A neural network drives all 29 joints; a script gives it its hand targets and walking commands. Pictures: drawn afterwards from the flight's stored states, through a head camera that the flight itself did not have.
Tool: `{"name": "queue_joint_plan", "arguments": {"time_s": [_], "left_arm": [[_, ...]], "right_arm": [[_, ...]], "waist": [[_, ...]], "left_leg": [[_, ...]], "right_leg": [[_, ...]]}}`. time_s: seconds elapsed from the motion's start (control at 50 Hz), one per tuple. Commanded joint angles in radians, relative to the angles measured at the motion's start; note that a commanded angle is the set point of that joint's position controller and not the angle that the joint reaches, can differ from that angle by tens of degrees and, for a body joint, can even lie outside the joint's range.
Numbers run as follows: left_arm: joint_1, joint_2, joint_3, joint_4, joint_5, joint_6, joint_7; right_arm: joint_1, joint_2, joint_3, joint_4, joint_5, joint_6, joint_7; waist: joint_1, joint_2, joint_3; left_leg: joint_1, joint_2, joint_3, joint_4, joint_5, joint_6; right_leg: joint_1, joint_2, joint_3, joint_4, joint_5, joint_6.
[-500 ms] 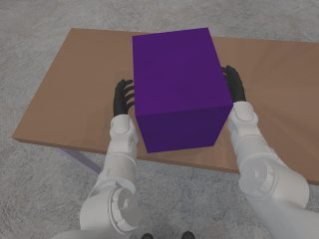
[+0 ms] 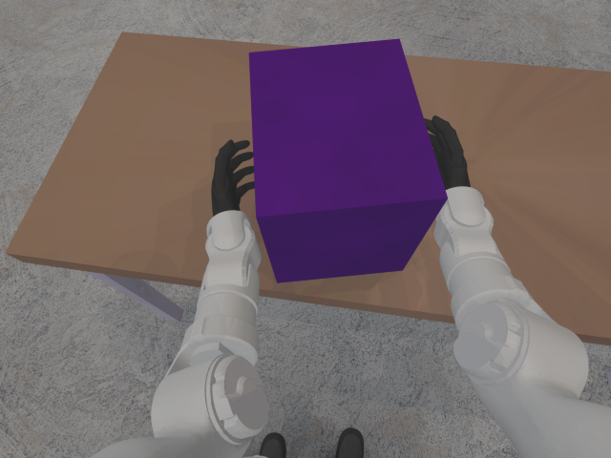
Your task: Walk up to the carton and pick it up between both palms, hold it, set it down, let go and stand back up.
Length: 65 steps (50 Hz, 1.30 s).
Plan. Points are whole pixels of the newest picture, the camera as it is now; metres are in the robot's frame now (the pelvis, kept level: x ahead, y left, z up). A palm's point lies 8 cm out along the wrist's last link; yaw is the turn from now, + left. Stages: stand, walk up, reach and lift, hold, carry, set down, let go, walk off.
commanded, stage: set down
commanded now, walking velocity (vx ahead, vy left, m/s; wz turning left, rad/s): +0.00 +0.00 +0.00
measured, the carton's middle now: (332, 171) +0.49 +0.05 -0.01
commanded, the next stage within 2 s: none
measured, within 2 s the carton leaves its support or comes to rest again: neither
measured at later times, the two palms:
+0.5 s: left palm (228, 204) +0.40 +0.18 +0.02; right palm (448, 181) +0.47 -0.10 +0.03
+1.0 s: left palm (229, 204) +0.41 +0.18 +0.01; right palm (448, 181) +0.47 -0.10 +0.03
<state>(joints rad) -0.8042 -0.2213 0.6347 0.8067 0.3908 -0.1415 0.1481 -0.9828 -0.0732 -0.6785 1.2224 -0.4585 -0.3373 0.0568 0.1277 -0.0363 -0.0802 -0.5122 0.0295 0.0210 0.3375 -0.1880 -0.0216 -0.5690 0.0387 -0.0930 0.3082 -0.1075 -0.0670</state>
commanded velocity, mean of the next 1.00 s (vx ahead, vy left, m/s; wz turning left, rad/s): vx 0.00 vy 0.00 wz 0.00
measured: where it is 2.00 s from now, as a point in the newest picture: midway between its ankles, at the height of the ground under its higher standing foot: outside the picture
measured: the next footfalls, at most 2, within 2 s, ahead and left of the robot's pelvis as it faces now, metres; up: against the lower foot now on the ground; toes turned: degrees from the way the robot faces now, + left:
none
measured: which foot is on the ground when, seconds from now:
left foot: down 0.00-1.00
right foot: down 0.00-1.00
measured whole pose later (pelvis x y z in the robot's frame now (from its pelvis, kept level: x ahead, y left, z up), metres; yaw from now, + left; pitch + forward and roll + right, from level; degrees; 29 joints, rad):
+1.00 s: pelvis +0.01 +0.00 +0.00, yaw +0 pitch +20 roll +0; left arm -0.76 -0.25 0.65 0.70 0.47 -0.10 0.14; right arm -0.93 -0.01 -0.71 1.10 -0.49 -0.30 0.11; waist 0.10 -0.06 -0.06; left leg -0.48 0.03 0.03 0.35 -0.21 -0.02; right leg -0.54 0.04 -0.09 0.32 -0.12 -0.06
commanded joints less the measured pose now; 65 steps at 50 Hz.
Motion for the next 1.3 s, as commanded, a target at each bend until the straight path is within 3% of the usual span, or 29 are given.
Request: {"name": "queue_joint_plan", "arguments": {"time_s": [0.0, 0.38, 0.78, 1.0, 1.1, 1.2, 1.28], "left_arm": [[-0.480, -0.313, -0.224, -0.006, 0.050, 0.014, -0.072], [-0.392, -0.336, -0.222, -0.049, 0.081, 0.040, -0.067], [-0.323, -0.327, -0.193, -0.062, 0.108, 0.048, -0.076], [-0.307, -0.260, -0.174, -0.074, 0.103, 0.046, -0.063], [-0.336, -0.061, -0.168, -0.087, 0.043, 0.024, -0.004], [-0.456, 0.118, -0.318, -0.022, -0.157, -0.033, 0.090], [-0.499, 0.205, -0.367, 0.086, -0.257, -0.083, 0.101]], "right_arm": [[-0.414, 0.417, 0.174, 0.057, -0.087, 0.019, 0.132], [-0.350, 0.416, 0.158, 0.011, -0.095, 0.026, 0.150], [-0.286, 0.418, 0.150, -0.029, -0.107, 0.042, 0.152], [-0.278, 0.339, 0.147, -0.052, -0.087, 0.056, 0.141], [-0.328, 0.102, 0.177, -0.079, 0.020, 0.060, 0.092], [-0.476, -0.100, 0.381, -0.069, 0.279, 0.057, 0.013], [-0.545, -0.195, 0.489, -0.058, 0.399, 0.047, -0.019]], "waist": [[0.017, -0.079, -0.666], [0.016, -0.062, -0.604], [0.006, -0.053, -0.555], [0.008, -0.044, -0.568], [0.030, -0.031, -0.652], [0.054, -0.013, -0.876], [0.067, -0.054, -0.996]], "left_leg": [[-0.107, -0.008, 0.115, -0.025, 0.325, 0.028], [-0.007, -0.004, 0.105, 0.010, 0.426, 0.028], [0.009, -0.009, 0.101, 0.012, 0.437, 0.039], [0.028, -0.013, 0.100, 0.023, 0.467, 0.037], [0.015, -0.017, 0.103, 0.044, 0.523, 0.022], [-0.131, -0.014, 0.099, 0.107, 0.536, -0.011], [-0.260, -0.010, 0.100, 0.133, 0.492, -0.029]], "right_leg": [[0.732, -0.074, 0.028, 0.114, 0.472, 0.072], [0.632, -0.057, 0.013, 0.100, 0.427, 0.059], [0.612, -0.056, 0.018, 0.099, 0.424, 0.062], [0.594, -0.050, 0.022, 0.101, 0.431, 0.062], [0.602, -0.035, 0.041, 0.112, 0.473, 0.058], [0.629, -0.017, 0.074, 0.169, 0.582, 0.035], [0.709, -0.020, 0.089, 0.234, 0.668, 0.039]]}}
